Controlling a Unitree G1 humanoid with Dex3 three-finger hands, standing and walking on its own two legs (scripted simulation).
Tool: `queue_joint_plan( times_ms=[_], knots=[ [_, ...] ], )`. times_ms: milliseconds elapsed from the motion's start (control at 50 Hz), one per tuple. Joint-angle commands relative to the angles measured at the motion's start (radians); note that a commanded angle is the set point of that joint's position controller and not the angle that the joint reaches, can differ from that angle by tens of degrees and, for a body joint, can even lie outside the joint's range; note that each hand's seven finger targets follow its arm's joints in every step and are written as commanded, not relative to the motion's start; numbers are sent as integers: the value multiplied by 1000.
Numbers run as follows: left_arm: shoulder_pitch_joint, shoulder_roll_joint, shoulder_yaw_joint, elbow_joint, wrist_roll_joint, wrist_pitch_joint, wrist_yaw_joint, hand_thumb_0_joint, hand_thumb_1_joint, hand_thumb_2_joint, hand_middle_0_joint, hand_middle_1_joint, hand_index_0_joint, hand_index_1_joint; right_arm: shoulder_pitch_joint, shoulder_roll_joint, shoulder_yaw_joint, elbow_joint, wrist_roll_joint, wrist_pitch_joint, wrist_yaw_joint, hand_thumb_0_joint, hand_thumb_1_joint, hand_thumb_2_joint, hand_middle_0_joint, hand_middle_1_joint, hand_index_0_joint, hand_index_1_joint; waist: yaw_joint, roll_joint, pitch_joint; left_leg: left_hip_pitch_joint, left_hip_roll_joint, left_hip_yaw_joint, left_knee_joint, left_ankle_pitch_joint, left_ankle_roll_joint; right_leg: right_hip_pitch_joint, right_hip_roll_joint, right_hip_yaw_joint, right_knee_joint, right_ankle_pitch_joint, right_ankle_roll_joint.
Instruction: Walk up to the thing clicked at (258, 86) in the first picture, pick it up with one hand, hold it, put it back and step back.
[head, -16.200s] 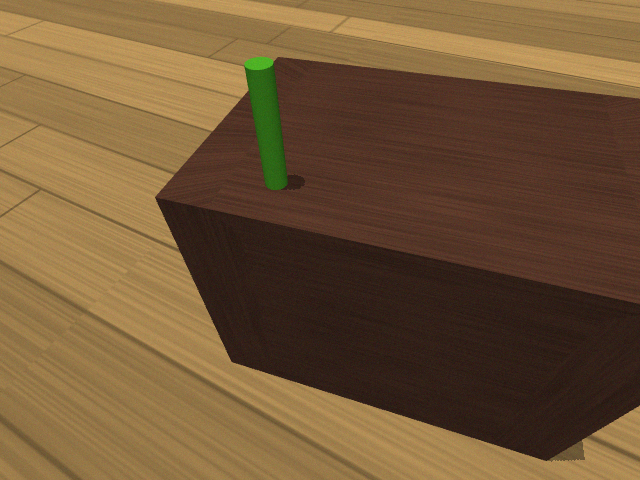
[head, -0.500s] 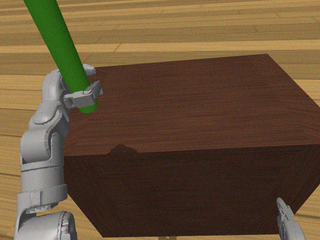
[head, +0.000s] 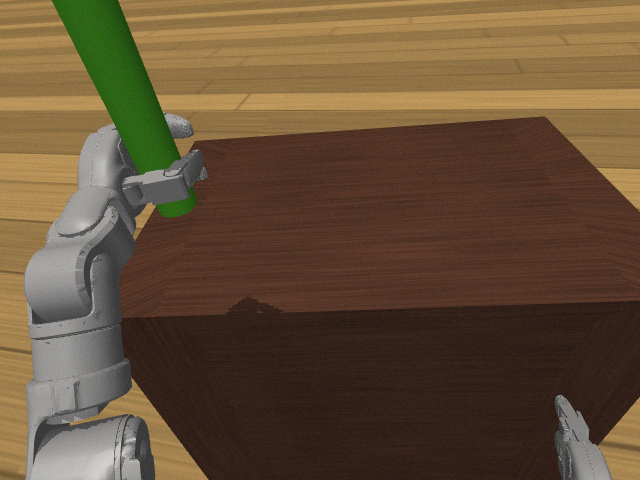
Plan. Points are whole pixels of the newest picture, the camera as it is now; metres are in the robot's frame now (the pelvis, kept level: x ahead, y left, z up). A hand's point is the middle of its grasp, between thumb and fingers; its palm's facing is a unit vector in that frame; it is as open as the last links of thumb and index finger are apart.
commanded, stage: hold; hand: left
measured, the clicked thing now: (134, 108) +0.35 +0.19 +0.35
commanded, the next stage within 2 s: none
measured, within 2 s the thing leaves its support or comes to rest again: neither
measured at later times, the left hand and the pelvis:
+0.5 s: hand (171, 154) +0.34 +0.16 +0.30, palm faces +0.13 -0.99 +0.00, open 5.8 cm; pelvis +0.00 +0.00 +0.00, yaw +0 degrees
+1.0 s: hand (159, 161) +0.32 +0.17 +0.31, palm faces +0.15 -0.99 +0.01, open 5.8 cm; pelvis -0.01 +0.00 +0.00, yaw +0 degrees
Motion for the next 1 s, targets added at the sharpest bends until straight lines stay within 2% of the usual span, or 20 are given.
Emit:
queue_joint_plan(
  times_ms=[0, 60, 80, 100, 220, 340, 380, 420, 440, 520, 540, 600, 700, 780, 820, 860, 880, 900, 940, 980],
  knots=[
    [-516, 235, 71, -249, -16, -64, -10, 0, 575, 1287, -1352, -1405, -1372, -1400, -120, -135, -61, -143, 4, -60, 3, 0, 569, -43, 49, 50, 49, 50, 6, -9, -172, 135, -15, 37, -93, 145, 18, -41, 35, -78, -120, 157, -27],
    [-511, 221, 74, -244, -23, -48, -10, 0, 580, 1287, -1337, -1399, -1358, -1394, -112, -134, -60, -176, 5, -62, 9, 0, 565, -45, 49, 50, 49, 50, -5, -50, -218, 164, -12, 35, -78, 207, 22, -18, 37, -80, -112, 215, -21],
    [-515, 232, 95, -236, -26, -46, -8, 0, 553, 1282, -1345, -1406, -1367, -1400, -114, -122, -52, -164, 6, -61, 11, 0, 562, -45, 49, 50, 49, 50, 9, -63, -211, 152, -10, 32, -78, 209, 23, -11, 38, -84, -112, 213, -21],
    [-525, 225, 81, -273, -27, -42, -5, 0, 568, 1290, -1340, -1409, -1365, -1401, -116, -143, -70, -169, 6, -61, 12, 0, 568, -44, 49, 50, 50, 50, 5, -45, -213, 159, -11, 34, -80, 212, 21, -13, 38, -82, -111, 215, -23],
    [-528, 208, 75, -254, -18, -20, 7, 0, 540, 1298, -1347, -1419, -1370, -1413, -143, -116, -45, -178, 6, -63, 20, 0, 563, -46, 49, 50, 49, 50, 13, -70, -230, 166, -13, 36, -71, 253, 23, 5, 34, -79, -106, 251, -19],
    [-558, 217, 59, -312, -19, 4, 2, 0, 555, 1303, -1361, -1426, -1383, -1420, -158, -117, -42, -140, 8, -61, 26, 0, 564, -46, 49, 50, 49, 50, 20, -17, -189, 141, -21, 39, -90, 161, 21, -23, 32, -76, -126, 168, -25],
    [-549, 222, 70, -306, -25, 15, 0, 0, 545, 1294, -1365, -1426, -1387, -1420, -143, -141, -66, -133, 8, -62, 22, 0, 563, -46, 49, 50, 49, 50, 6, -52, -207, 154, -20, 37, -85, 162, 26, -19, 32, -76, -130, 172, -21],
    [-532, 220, 81, -292, -29, 30, 5, 0, 537, 1299, -1354, -1422, -1376, -1416, -152, -110, -36, -131, 11, -66, 29, 0, 562, -47, 49, 50, 49, 50, 18, -56, -180, 132, -21, 39, -89, 137, 24, -22, 33, -76, -133, 146, -21],
    [-546, 229, 84, -325, -32, 33, 7, 0, 535, 1298, -1356, -1428, -1379, -1422, -154, -133, -61, -135, 13, -64, 26, 0, 562, -46, 49, 50, 49, 50, 18, -48, -201, 146, -21, 37, -91, 140, 23, -22, 35, -78, -132, 146, -23],
    [-494, 202, 81, -276, -43, 54, 6, 0, 553, 1319, -1358, -1441, -1382, -1434, -162, -98, -26, -139, 17, -66, 32, 0, 565, -47, 49, 50, 50, 50, 33, -85, -163, 112, -23, 39, -95, 117, 25, -23, 34, -78, -140, 122, -20],
    [-469, 190, 81, -252, -48, 59, 5, 0, 541, 1326, -1371, -1449, -1394, -1444, -159, -107, -37, -148, 18, -65, 31, 0, 563, -47, 49, 50, 49, 50, 21, -96, -175, 121, -25, 42, -87, 128, 28, -21, 32, -74, -138, 136, -17],
    [-482, 176, 59, -307, -45, 66, 12, 0, 531, 1329, -1374, -1458, -1398, -1452, -157, -95, -22, -161, 20, -66, 38, 0, 566, -46, 49, 50, 49, 50, 32, -71, -171, 114, -27, 47, -89, 141, 24, -25, 31, -74, -132, 144, -23],
    [-511, 225, 86, -379, -38, 57, 25, 0, 556, 1335, -1385, -1465, -1408, -1459, -149, -127, -61, -136, 22, -65, 34, 0, 561, -48, 49, 50, 49, 50, 20, -58, -184, 132, -27, 45, -92, 110, 26, -36, 30, -70, -137, 117, -22],
    [-552, 239, 93, -383, -36, 42, 33, 0, 573, 1328, -1356, -1439, -1379, -1433, -178, -121, -51, -132, 17, -77, 22, 0, 561, -49, 49, 50, 50, 50, 15, -61, -197, 139, -25, 41, -91, 96, 25, -41, 33, -69, -134, 102, -19],
    [-513, 196, 67, -295, -39, 44, 27, 0, 574, 1328, -1363, -1448, -1388, -1440, -195, -118, -39, -141, 16, -85, 18, 0, 565, -47, 49, 50, 50, 50, 16, -73, -169, 117, -25, 40, -94, 77, 24, -42, 32, -71, -136, 83, -20],
    [-553, 246, 95, -305, -39, 36, 21, 0, 568, 1344, -1382, -1461, -1404, -1457, -179, -130, -48, -134, 15, -87, 9, 0, 562, -49, 49, 50, 49, 50, 14, -80, -189, 121, -29, 43, -90, 75, 28, -41, 29, -67, -144, 86, -16],
    [-495, 219, 76, -243, -39, 45, 14, 0, 574, 1344, -1379, -1461, -1401, -1456, -183, -111, -28, -129, 18, -88, 10, 0, 564, -49, 49, 50, 49, 50, 19, -82, -148, 98, -29, 44, -94, 60, 27, -45, 29, -70, -145, 71, -17],
    [-523, 232, 76, -317, -39, 38, 9, 0, 586, 1347, -1378, -1464, -1402, -1457, -171, -103, -24, -121, 21, -90, 14, 0, 567, -47, 49, 50, 50, 50, 26, -41, -160, 103, -30, 44, -100, 53, 23, -51, 30, -70, -140, 61, -23],
    [-484, 216, 79, -271, -42, 40, 0, 0, 604, 1348, -1392, -1462, -1413, -1458, -159, -113, -36, -126, 22, -90, 11, 0, 564, -48, 49, 50, 49, 50, 24, -73, -151, 101, -27, 41, -102, 51, 24, -55, 32, -73, -145, 59, -21],
    [-428, 156, 42, -218, -50, 54, -8, 0, 600, 1346, -1393, -1464, -1416, -1458, -166, -99, -22, -138, 24, -95, 19, 0, 569, -47, 49, 50, 49, 50, 25, -67, -112, 79, -20, 36, -112, 27, 21, -58, 36, -77, -141, 45, -25]
  ],
)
